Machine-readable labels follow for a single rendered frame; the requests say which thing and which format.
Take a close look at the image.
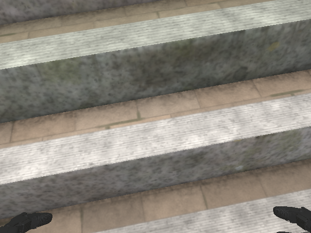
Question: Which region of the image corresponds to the left robot hand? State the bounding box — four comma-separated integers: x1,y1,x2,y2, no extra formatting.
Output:
0,212,52,233

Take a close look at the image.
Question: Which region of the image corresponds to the right robot hand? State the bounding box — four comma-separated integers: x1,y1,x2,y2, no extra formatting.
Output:
273,206,311,233

